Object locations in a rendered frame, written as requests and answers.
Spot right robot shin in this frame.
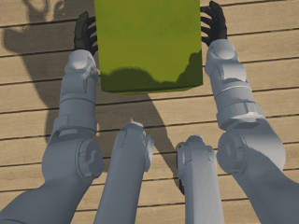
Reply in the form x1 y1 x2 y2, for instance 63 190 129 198
181 134 218 185

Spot left robot forearm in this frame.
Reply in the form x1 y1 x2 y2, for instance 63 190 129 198
41 49 99 173

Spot robot left hand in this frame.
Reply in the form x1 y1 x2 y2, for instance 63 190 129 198
74 11 98 56

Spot robot right foot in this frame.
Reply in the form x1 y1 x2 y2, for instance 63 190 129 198
176 146 185 195

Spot right robot upper arm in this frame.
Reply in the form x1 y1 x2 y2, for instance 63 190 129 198
216 129 299 224

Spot robot right hand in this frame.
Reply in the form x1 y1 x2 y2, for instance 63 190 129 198
200 0 228 47

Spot left robot upper arm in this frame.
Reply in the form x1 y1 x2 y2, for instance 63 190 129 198
0 137 105 224

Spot carton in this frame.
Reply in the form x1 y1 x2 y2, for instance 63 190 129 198
94 0 204 95

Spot right robot forearm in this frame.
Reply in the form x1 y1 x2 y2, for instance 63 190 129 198
204 38 286 158

